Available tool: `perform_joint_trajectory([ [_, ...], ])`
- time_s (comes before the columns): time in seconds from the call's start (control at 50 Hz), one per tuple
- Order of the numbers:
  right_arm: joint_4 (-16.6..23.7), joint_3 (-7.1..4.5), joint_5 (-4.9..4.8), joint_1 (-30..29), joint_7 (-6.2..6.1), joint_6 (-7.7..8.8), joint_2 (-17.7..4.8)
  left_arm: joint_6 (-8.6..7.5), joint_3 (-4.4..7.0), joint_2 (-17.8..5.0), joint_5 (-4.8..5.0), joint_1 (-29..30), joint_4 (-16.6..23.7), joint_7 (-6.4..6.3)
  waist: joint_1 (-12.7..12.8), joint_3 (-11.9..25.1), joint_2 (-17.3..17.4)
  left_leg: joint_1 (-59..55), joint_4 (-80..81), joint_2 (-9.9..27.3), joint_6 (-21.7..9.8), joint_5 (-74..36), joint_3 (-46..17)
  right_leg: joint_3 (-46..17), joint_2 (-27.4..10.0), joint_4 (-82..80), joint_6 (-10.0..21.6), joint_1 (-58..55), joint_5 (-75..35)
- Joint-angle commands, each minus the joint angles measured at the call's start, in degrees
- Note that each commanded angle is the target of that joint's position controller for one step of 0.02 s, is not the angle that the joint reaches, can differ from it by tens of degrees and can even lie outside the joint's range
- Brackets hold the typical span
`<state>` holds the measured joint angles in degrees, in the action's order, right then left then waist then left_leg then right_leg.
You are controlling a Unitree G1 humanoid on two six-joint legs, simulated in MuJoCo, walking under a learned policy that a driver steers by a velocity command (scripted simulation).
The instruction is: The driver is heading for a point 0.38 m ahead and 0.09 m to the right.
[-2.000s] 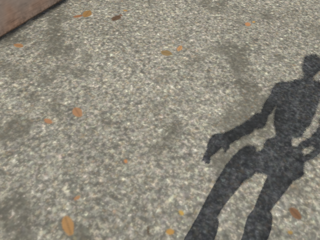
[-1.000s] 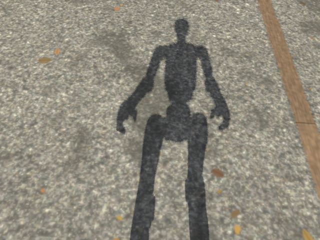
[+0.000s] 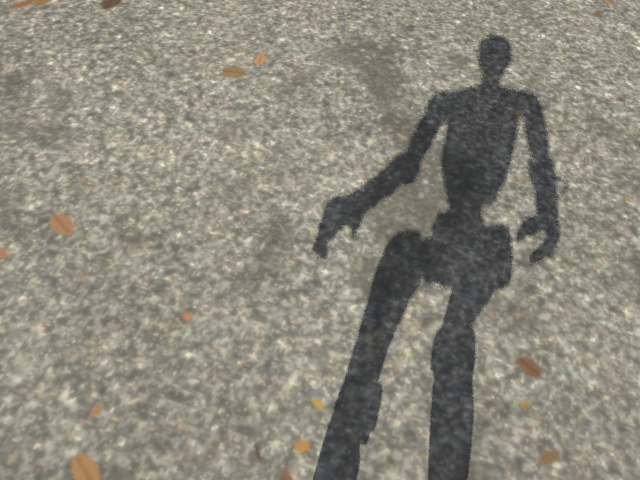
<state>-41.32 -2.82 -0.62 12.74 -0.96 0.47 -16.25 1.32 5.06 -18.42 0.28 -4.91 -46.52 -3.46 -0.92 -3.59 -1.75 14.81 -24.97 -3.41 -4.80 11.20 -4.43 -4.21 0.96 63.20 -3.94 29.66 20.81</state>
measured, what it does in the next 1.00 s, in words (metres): walks ahead, turning right: right foot, then left foot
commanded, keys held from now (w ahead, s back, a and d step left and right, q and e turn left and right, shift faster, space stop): q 0.02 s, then e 0.12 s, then w+e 0.48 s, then no key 0.38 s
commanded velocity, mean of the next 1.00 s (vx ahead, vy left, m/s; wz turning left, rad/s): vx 0.22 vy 0.00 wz -0.19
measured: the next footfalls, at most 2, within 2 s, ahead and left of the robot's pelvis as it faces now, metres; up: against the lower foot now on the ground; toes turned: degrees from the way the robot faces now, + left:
right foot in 0.44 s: +0.10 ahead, -0.15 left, +0.00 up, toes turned -6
left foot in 0.86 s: +0.47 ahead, -0.04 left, +0.00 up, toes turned -17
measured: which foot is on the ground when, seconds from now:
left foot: down 0.00-0.46, up 0.48-0.84, down 0.86-1.00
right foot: up 0.00-0.42, down 0.44-0.88, up 0.90-1.00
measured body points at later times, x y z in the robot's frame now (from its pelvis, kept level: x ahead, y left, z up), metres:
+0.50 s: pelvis +0.09 -0.06 -0.01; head +0.11 -0.08 +0.44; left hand +0.23 +0.22 -0.11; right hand +0.15 -0.35 -0.13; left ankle +0.02 +0.06 -0.72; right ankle +0.06 -0.15 -0.75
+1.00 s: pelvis +0.31 -0.09 -0.02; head +0.35 -0.10 +0.43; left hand +0.45 +0.16 -0.14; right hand +0.41 -0.38 -0.11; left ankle +0.43 -0.03 -0.75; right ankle +0.17 -0.19 -0.67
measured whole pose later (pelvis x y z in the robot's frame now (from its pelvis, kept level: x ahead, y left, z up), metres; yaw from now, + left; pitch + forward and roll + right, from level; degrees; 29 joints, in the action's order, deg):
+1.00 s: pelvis +0.31 -0.09 -0.02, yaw -17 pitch +1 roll +1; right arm -41.5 -1.2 0.9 4.7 2.1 4.2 -14.3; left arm 0.8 2.3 -17.2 0.7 -16.5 -44.9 -1.5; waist 1.1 -4.5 -1.3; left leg 23.0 -26.6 -3.1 -2.9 4.3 1.5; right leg -6.5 1.8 63.3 -2.7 19.5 31.7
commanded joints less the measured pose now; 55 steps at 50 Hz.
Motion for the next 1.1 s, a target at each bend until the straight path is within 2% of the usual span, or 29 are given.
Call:
perform_joint_trajectory([
  [0.02, 3.8, -2.79, -0.27, 1.0, -0.98, 0.18, -10.3, -0.92, 0.99, -4.0, 0.05, 0.9, 3.6, -0.09, 0.0, 7.2, 7.9, -13.1, 6.7, 13.9, -7.3, -16.3, -17.1, -2.4, -0.5, -4.6, -1.3, 6.1, -2.3],
  [0.14, 2.9, -0.40, 1.89, -2.3, -0.90, -0.01, -5.5, -1.30, 0.00, -2.4, 0.00, -1.3, 1.5, 0.84, -0.5, 6.5, 9.4, -6.4, 8.3, 12.2, -6.8, -10.3, -11.8, -0.2, -4.4, -17.8, -2.3, -6.2, -4.9],
  [0.16, 1.9, -0.10, 2.08, -1.6, -0.67, 0.06, -5.0, -1.56, -0.32, -2.2, -0.03, -1.8, 1.2, 1.24, -1.0, 6.7, 9.1, -5.3, 9.9, 11.8, -6.9, -2.2, -11.4, 0.6, -4.7, -20.8, -2.0, -8.9, -5.3],
  [0.18, 1.3, -0.45, 2.06, -1.2, -0.41, 0.10, -6.6, -1.84, -0.44, -2.6, 0.24, -1.0, 1.3, 1.57, -2.0, 4.9, 9.8, -4.3, 11.8, 11.9, -7.2, 7.3, -12.4, 2.0, -4.1, -22.6, -1.6, -9.2, -4.9],
  [0.22, 0.3, -1.49, 1.65, -0.3, -0.12, 0.17, -10.3, -2.70, -0.40, -4.5, 1.00, 0.8, 2.5, 1.95, -3.5, 1.2, 10.7, -5.3, 14.8, 14.4, -8.6, 17.9, -17.0, 3.3, -3.3, -23.4, -0.1, -5.7, -1.3],
  [0.32, -1.1, -2.14, 0.41, 1.8, -0.34, 1.46, -10.6, -5.39, -1.10, -4.0, 1.77, 1.0, 3.1, 3.52, -4.0, 0.1, 7.0, -15.5, 15.6, 19.1, -9.9, 17.0, -19.2, 2.3, -4.6, -26.3, 4.9, 1.4, 2.3],
  [0.36, -0.8, -2.35, 0.22, 0.8, -0.18, 1.72, -10.4, -5.88, -1.37, -3.4, 1.95, -0.2, 2.7, 4.10, -2.8, 0.9, 6.2, -15.2, 15.1, 18.5, -9.3, 13.2, -15.7, 3.5, -4.2, -29.1, 6.5, -1.5, 0.8],
  [0.42, 0.1, -2.53, -0.69, -2.5, 0.36, 1.57, -10.2, -5.93, -1.22, -3.2, 1.63, -7.1, 0.0, 4.60, 2.2, 3.5, 5.0, -6.4, 9.4, 14.6, -6.4, 5.6, -6.9, 7.7, -0.8, -38.2, 8.3, -17.5, -7.0],
  [0.44, 0.6, -2.02, -0.41, -3.3, 0.50, 1.86, -8.5, -5.71, -0.42, -4.8, 1.81, -12.8, -1.7, 4.40, 4.6, 6.0, 4.0, -0.8, 2.9, 12.4, -4.5, 0.9, -3.2, 5.8, -0.8, -38.1, 9.4, -26.7, -6.9],
  [0.46, 2.4, -0.72, 0.55, -5.6, 0.81, 2.51, -4.7, -5.62, 0.95, -9.2, 2.08, -20.6, -3.0, 3.90, 7.5, 8.8, -4.9, 8.3, -14.8, 6.5, -0.2, 1.0, 4.3, -8.6, -9.8, -43.7, 13.4, -36.3, -2.7],
  [0.48, 6.3, -0.31, 1.29, -8.3, 0.97, 4.22, -3.6, -6.18, 2.35, -15.0, 1.69, -23.5, -2.7, 4.37, 7.4, 7.1, -15.9, 28.4, -29.7, -2.2, 3.6, 18.5, 6.4, -34.4, -21.0, -49.8, 22.5, -44.3, 0.8],
  [0.5, 5.4, -1.06, -0.11, -7.4, 1.48, 5.68, -7.3, -6.77, 1.00, -10.2, 1.07, -21.6, -1.9, 4.56, 6.7, 4.8, -7.6, 34.7, -36.6, 1.7, 3.3, 21.0, 0.6, -35.0, -22.0, -50.8, 23.8, -45.0, 2.7],
  [0.52, 4.9, -1.27, -1.00, -6.4, 2.23, 6.50, -8.3, -7.02, 0.42, -7.8, 0.73, -19.2, -0.8, 4.51, 5.3, 2.2, -6.1, 37.0, -38.0, 4.0, 2.8, 15.4, -0.3, -29.6, -19.4, -50.4, 22.2, -44.6, -0.5],
  [0.56, 4.5, -1.59, 0.59, -7.7, 2.60, 7.05, -9.2, -6.56, -0.10, -6.6, 0.91, -16.9, 0.9, 4.55, 4.4, 0.2, -1.9, 36.7, -34.7, 6.2, 3.7, 8.2, 0.9, -22.2, -16.0, -50.7, 19.8, -41.4, -11.4],
  [0.58, 4.7, -1.69, 1.08, -8.1, 2.85, 6.98, -8.9, -6.19, -0.60, -5.7, 0.75, -16.3, 1.5, 4.30, 3.4, 0.4, -2.1, 33.6, -32.1, 6.8, 4.3, 5.6, 1.1, -19.0, -14.4, -50.8, 18.9, -38.4, -17.9],
  [0.68, 6.9, 0.04, 1.18, -13.9, 3.23, 6.55, -3.5, -4.45, -0.04, -8.0, 0.37, -14.8, 3.5, 1.90, 3.7, -1.2, -3.5, 18.4, -12.1, 2.3, 7.6, -9.8, 7.2, -5.4, -6.1, -50.2, 14.3, -22.4, -39.8],
  [0.74, 8.1, 0.05, 0.65, -16.6, 3.80, 6.74, -3.4, -3.85, -0.10, -7.7, 0.41, -19.9, 2.0, 1.27, 5.6, 0.5, -4.6, 10.7, -5.0, 0.3, 6.4, -20.1, 6.9, -6.1, -6.8, -49.3, 12.2, -20.8, -39.0],
  [0.8, 7.0, -1.19, 0.79, -12.6, 3.43, 6.77, -6.6, -4.16, 0.03, -7.6, 0.45, -18.1, 2.3, 1.09, 2.5, 2.6, -5.9, 6.9, -2.2, 0.8, 3.7, -18.6, 3.7, -8.6, -8.7, -44.2, 10.8, -25.6, -41.2],
  [0.84, 3.9, -2.26, 1.52, -2.5, 2.76, 7.08, -8.7, -3.83, -0.09, -7.0, 0.18, -15.2, 3.4, 1.30, -3.0, 8.2, -5.7, -2.7, 0.7, 0.9, 1.3, -22.0, 4.6, -7.7, -6.8, -32.6, 8.9, -28.4, -50.1],
  [0.86, 3.3, -2.52, 2.48, 2.6, 2.31, 7.16, -10.9, -3.67, -0.84, -4.9, -0.70, -15.5, 4.6, 1.62, -4.7, 14.8, -1.6, -15.2, -2.4, 7.4, -1.7, -37.4, -0.1, -7.2, -4.0, -21.2, 7.1, -23.1, -41.2],
  [0.88, 2.9, -2.55, 4.14, 5.4, 2.12, 6.56, -13.4, -3.71, -2.37, 0.1, -0.79, -25.0, 4.2, 2.05, -1.1, 24.7, 13.8, -34.4, -6.0, 24.3, -13.5, -57.2, -19.5, -6.1, 3.9, 1.9, 2.8, -7.5, -3.5],
  [0.9, 1.8, -1.31, 2.90, 6.7, 2.86, 5.94, -7.8, -3.48, -2.17, -2.4, 0.30, -30.5, 1.4, 2.68, -0.6, 32.7, 15.7, -36.0, -3.0, 27.8, -17.5, -54.8, -29.8, -10.4, 5.8, 9.7, 1.8, -5.5, 19.3],
  [0.92, 2.8, -1.15, 0.95, 1.5, 3.02, 5.23, -6.9, -2.63, -0.75, -7.5, 1.45, -25.7, 1.7, 2.79, -0.7, 24.4, 9.5, -27.5, -0.4, 25.5, -15.3, -39.0, -24.5, -9.7, 2.4, 12.8, 1.3, -2.5, 17.5],
  [0.94, 3.3, -0.55, 0.51, -3.2, 2.91, 4.56, -5.3, -1.83, -0.56, -8.2, 1.19, -19.7, 3.1, 2.36, -0.3, 16.5, 5.0, -18.6, 2.3, 22.0, -12.2, -27.9, -19.1, -6.1, 0.0, 10.8, 0.9, -1.0, 14.5],
  [0.96, 3.2, 0.38, 0.78, -6.7, 2.92, 4.09, -3.3, -0.89, -0.60, -7.2, 0.62, -16.6, 3.8, 1.87, 0.7, 10.5, 3.2, -9.5, 5.3, 19.4, -10.6, -21.5, -15.2, -4.3, -1.8, 6.4, 0.5, -1.4, 12.3],
  [0.98, 2.9, 0.57, 1.35, -8.9, 2.89, 3.74, -3.3, 0.15, -0.63, -5.9, 0.18, -16.6, 4.0, 1.46, 2.6, 7.5, 4.7, -1.9, 7.9, 17.0, -8.9, -15.7, -11.9, -3.2, -3.7, 0.5, 0.3, -5.4, 10.3],
  [1.0, 2.3, 0.13, 1.85, -10.3, 2.88, 3.28, -4.4, 0.80, -1.20, -3.8, -0.01, -17.9, 3.6, 1.27, 3.7, 5.9, 7.2, 4.1, 9.8, 14.4, -7.8, -13.1, -8.6, -0.9, -3.5, -5.5, 0.0, -10.1, 8.9],
  [1.04, 1.4, -0.23, 2.27, -10.4, 2.49, 3.00, -5.0, 0.63, -2.14, -1.1, -0.66, -18.6, 3.4, 0.91, 3.6, 6.7, 9.6, 6.3, 10.1, 13.2, -8.5, -16.1, -5.4, 1.1, -3.4, -14.8, -0.2, -15.0, 7.8],
  [1.1, 0.4, -0.44, 1.27, -10.4, 1.82, 2.23, -5.9, 0.29, -2.11, -1.5, -0.78, -18.3, 2.9, 1.19, 3.7, 10.3, 7.8, 6.2, 9.2, 13.7, -7.8, -5.0, -5.0, 2.3, -3.2, -26.4, 1.4, -22.3, -6.9],
])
